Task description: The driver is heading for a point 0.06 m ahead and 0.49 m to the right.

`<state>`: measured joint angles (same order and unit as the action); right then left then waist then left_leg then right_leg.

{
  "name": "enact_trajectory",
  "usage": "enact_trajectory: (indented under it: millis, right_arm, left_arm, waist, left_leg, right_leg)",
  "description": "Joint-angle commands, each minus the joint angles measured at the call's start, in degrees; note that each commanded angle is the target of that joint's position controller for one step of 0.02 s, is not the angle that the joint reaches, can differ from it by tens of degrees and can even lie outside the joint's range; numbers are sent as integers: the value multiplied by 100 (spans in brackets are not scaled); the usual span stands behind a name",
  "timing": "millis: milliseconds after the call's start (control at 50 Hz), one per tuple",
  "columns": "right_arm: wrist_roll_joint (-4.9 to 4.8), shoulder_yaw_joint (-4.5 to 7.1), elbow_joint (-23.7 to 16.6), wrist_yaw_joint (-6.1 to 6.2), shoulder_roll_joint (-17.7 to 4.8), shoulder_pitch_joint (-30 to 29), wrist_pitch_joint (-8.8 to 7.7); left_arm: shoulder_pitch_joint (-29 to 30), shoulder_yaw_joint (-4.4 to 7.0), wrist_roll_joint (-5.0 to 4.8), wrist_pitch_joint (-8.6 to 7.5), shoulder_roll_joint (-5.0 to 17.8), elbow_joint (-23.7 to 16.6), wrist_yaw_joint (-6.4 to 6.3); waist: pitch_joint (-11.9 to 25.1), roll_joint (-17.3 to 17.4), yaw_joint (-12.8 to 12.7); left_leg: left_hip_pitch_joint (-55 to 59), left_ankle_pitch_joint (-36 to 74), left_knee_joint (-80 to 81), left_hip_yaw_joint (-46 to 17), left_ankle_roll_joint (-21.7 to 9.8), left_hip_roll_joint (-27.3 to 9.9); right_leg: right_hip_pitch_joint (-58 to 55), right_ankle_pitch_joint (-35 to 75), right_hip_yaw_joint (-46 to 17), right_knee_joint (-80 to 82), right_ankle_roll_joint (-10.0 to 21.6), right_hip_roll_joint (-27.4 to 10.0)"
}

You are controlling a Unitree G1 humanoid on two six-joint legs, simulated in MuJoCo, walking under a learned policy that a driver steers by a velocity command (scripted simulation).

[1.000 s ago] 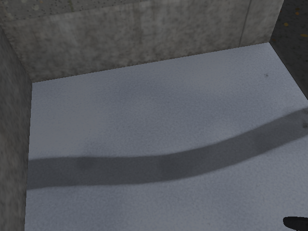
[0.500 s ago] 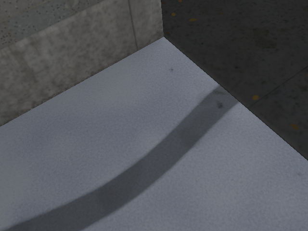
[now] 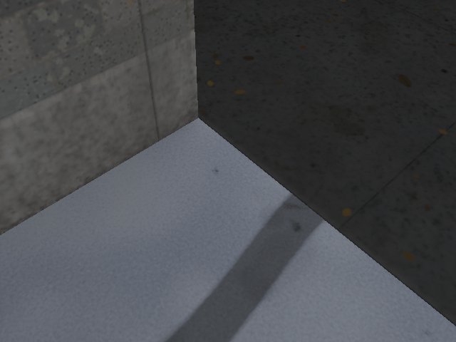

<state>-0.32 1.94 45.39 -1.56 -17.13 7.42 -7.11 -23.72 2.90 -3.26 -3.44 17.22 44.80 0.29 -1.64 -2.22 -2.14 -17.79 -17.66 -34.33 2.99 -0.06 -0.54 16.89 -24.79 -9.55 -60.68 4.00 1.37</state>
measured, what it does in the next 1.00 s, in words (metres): walks ahead, turning right: right foot, then left foot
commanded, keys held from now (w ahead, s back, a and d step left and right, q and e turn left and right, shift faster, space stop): w+e+shift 0.58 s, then e+shift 0.28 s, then w+e+shift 0.14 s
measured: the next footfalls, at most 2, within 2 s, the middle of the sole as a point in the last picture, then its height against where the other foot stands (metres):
right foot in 0.40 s outside the picture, level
left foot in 0.78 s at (286, 220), level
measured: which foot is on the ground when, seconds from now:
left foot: down 0.00-0.36, up 0.38-0.76, down 0.78-1.00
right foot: up 0.00-0.38, down 0.40-0.78, up 0.80-1.00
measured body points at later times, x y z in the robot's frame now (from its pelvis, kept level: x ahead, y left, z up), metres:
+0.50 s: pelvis +0.37 -0.05 -0.01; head +0.38 -0.05 +0.44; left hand +0.56 +0.17 -0.13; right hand +0.37 -0.34 -0.11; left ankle +0.28 +0.16 -0.58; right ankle +0.39 -0.08 -0.73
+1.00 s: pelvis +0.71 -0.13 +0.00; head +0.72 -0.19 +0.45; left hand +1.04 -0.08 -0.07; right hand +0.57 -0.41 -0.11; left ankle +0.86 -0.12 -0.73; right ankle +0.61 -0.20 -0.64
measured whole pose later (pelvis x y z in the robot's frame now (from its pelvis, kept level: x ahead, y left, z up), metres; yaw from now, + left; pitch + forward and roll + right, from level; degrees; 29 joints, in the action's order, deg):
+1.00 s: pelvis +0.71 -0.13 +0.00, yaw -56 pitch +0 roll +3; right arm 0.2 3.3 38.9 0.8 -15.8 9.6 -3.3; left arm -12.2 5.0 -1.7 2.0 20.0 34.9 -0.7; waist -6.6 0.2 -0.5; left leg -19.2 -6.6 -25.5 6.5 -0.4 -1.2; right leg 33.9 -25.6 0.1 -70.9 -1.4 -4.4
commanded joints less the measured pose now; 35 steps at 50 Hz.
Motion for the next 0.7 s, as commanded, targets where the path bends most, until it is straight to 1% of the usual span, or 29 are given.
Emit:
enact_trajectory:
  millis: [20, 40, 60, 80, 100, 140, 160, 200, 240, 260, 300, 320, 340, 360, 380, 400, 420, 440, 460, 480, 500, 520, 540, 560, 580, 620, 640, 660, 700]
  right_arm:
    - [87, 156, 103, 61, -593, 1024, 23]
    - [145, 113, 181, 74, -450, 934, 23]
    - [149, 77, 196, 101, -310, 823, -3]
    - [149, 83, 294, 133, -314, 882, -20]
    - [140, 90, 354, 149, -333, 920, -33]
    - [169, 97, 437, 182, -370, 940, -31]
    - [164, 97, 504, 188, -352, 1088, -13]
    - [166, 74, 558, 211, -351, 1174, 22]
    - [101, 57, 623, 246, -475, 1391, 74]
    - [104, 29, 646, 302, -559, 1496, 113]
    - [140, 72, 573, 450, -948, 1625, 196]
    - [138, 142, 501, 557, -1263, 1594, 248]
    - [88, 218, 384, 623, -1497, 1426, 331]
    - [106, 252, 250, 640, -1574, 1129, 407]
    - [99, 292, -6, 585, -1550, 537, 398]
    - [32, 137, -109, 458, -863, 250, 275]
    - [106, -147, -557, 304, 12, 820, -33]
    - [-94, -173, -1054, 153, -135, 680, -324]
    - [-202, -87, -1189, 96, -500, 231, -449]
    - [-203, -33, -1188, 71, -527, 222, -460]
    - [-109, -27, -1021, 65, -482, 434, -358]
    - [-34, 23, -941, 85, -551, 665, -259]
    - [24, 63, -944, 100, -657, 668, -172]
    - [76, 69, -1043, 120, -676, 458, -124]
    - [166, 26, -1241, 142, -569, -10, -108]
    - [239, -85, -1615, 143, -162, -864, -125]
    - [239, -106, -1746, 127, -3, -1145, -130]
    - [166, -38, -1815, 122, -68, -1187, -126]
    - [-19, 153, -1871, 141, -409, -1091, -85]
  left_arm:
    - [716, 173, 1, -121, 603, -701, -74]
    - [697, 181, 7, -71, 476, -688, -41]
    - [820, 199, 16, 8, 407, -691, 31]
    - [775, 174, 11, 79, 230, -695, 59]
    - [836, 176, 0, 126, 175, -745, 68]
    - [1037, 177, -18, 166, 113, -899, 78]
    - [1158, 142, -2, 187, 23, -995, 105]
    - [1468, 124, -3, 187, 34, -1159, 183]
    - [1917, 77, 21, 131, -63, -1412, 328]
    - [2079, 65, 61, 93, -123, -1512, 386]
    - [2129, 160, 45, 43, 86, -1656, 515]
    - [1893, 222, 26, 57, 231, -1656, 564]
    - [1455, 327, 12, 117, 452, -1556, 548]
    - [480, 489, 2, 202, 779, -1275, 498]
    - [-1186, 709, 49, 259, 1214, -728, 374]
    - [-1594, 652, 37, 274, 1081, -312, 192]
    - [-899, 517, 226, 169, 1218, -609, 186]
    - [-863, 408, 338, 16, 779, -697, 182]
    - [-826, 360, 330, -105, 546, -647, 201]
    - [-295, 335, 306, -191, 538, -692, 250]
    - [187, 306, 297, -249, 536, -774, 242]
    - [567, 295, 305, -254, 564, -870, 183]
    - [712, 259, 278, -242, 480, -885, 124]
    - [735, 226, 226, -232, 395, -856, 65]
    - [694, 224, 201, -224, 394, -829, -12]
    - [666, 302, 186, -135, 559, -730, -164]
    - [397, 363, 183, -69, 656, -606, -191]
    - [105, 409, 168, -6, 723, -482, -202]
    - [-58, 440, 81, 89, 693, -358, -244]
  waist:
    - [-79, 1019, 744]
    - [-234, 1048, 612]
    - [-354, 977, 592]
    - [-361, 868, 537]
    - [-477, 702, 509]
    - [-728, 486, 457]
    - [-748, 442, 451]
    - [-991, 261, 462]
    - [-1116, 92, 513]
    - [-1079, 163, 458]
    - [-622, 578, 189]
    - [-346, 775, -71]
    - [-100, 993, -403]
    - [342, 1137, -957]
    - [836, 950, -1675]
    - [311, -410, -1571]
    - [526, -1706, -455]
    - [1470, -1197, -446]
    - [913, 20, -374]
    - [151, 1039, 134]
    - [-152, 1201, 439]
    - [-326, 1027, 666]
    - [-459, 867, 747]
    - [-594, 763, 715]
    - [-739, 623, 550]
    - [-942, 342, 220]
    - [-806, 263, -33]
    - [-525, 135, -184]
    - [-151, -229, -167]
  left_leg:
    - [2314, -1410, 2159, -2507, -609, -1780]
    - [2003, -759, 2186, -1950, -549, -1595]
    - [1757, -256, 2286, -1345, -485, -1427]
    - [1662, -10, 2378, -1054, -494, -1447]
    - [1540, 230, 2443, -796, -489, -1414]
    - [1427, 745, 2603, -333, -501, -1343]
    - [1539, 952, 2709, -166, -546, -1419]
    - [1551, 1541, 2836, 356, -448, -1312]
    - [1666, 2742, 2801, 770, -210, -1252]
    - [1725, 3835, 2691, 972, -73, -1214]
    - [1847, 7317, 2003, 1309, 85, -1226]
    - [1935, 8460, 1554, 1354, 88, -1334]
    - [2001, 9316, 879, 1329, 18, -1448]
    - [1759, 9744, -280, 1198, -77, -1528]
    - [832, 8957, -2175, 989, -126, -1342]
    - [-702, 1731, -4802, 924, -79, -141]
    - [-2623, -1572, -6432, -122, -154, 400]
    - [-3534, -1280, -6493, -1198, -298, 456]
    - [-3511, -819, -5712, -1309, -509, 187]
    - [-3227, -365, -4878, -1309, -488, -33]
    - [-2809, -176, -4426, -1371, -302, -233]
    - [-2411, -13, -3942, -1343, -85, -358]
    - [-2141, 47, -3543, -1246, 100, -454]
    - [-1859, 149, -2965, -1074, 244, -504]
    - [-1617, 546, -2342, -842, 368, -447]
    - [-785, 1819, -763, -416, 459, -92]
    - [-237, 2447, -192, -249, 474, 154]
    - [206, 2931, 115, -264, 510, 382]
    - [390, 2880, 545, -618, 524, 500]
  right_leg:
    - [3321, 1020, -18, -1187, 6, -698]
    - [3130, 1303, -7, -1077, -16, -854]
    - [2981, 1492, 99, -979, -71, -951]
    - [2971, 1565, 226, -1071, -105, -970]
    - [3058, 1690, 234, -1051, -125, -1004]
    - [3289, 2096, 243, -721, -136, -954]
    - [3401, 2103, 326, -599, -133, -912]
    - [3451, 2483, 647, -71, -42, -817]
    - [3316, 2678, 1129, 538, 103, -646]
    - [2980, 2728, 1373, 829, 231, -482]
    - [1795, 2593, 2049, 1128, 402, 44]
    - [1232, 2463, 2174, 1128, 417, 236]
    - [650, 2119, 2164, 1131, 481, 369]
    - [-438, 1767, 2044, 1090, 641, 442]
    - [-2353, 1945, 1621, 1774, 907, 307]
    - [-3233, 2424, 797, 2853, 1135, -28]
    - [-4047, 2892, -1284, 2576, 1793, -656]
    - [-4388, 342, -3526, 3891, 2545, -1407]
    - [-3708, -325, -3840, 4681, 2200, -1499]
    - [-2529, -369, -3603, 4934, 1938, -1418]
    - [-1752, -160, -3156, 4982, 1835, -1135]
    - [-1083, 185, -2623, 5009, 1755, -811]
    - [-561, 481, -2227, 5077, 1680, -590]
    - [3, 731, -1826, 5120, 1611, -400]
    - [513, 1059, -1470, 5177, 1560, -199]
    - [1449, 2080, -808, 4803, 1149, 313]
    - [1686, 2047, -748, 4620, 915, 408]
    - [1613, 1895, -930, 4423, 748, 380]
    - [829, 1849, -1308, 3811, 499, 367]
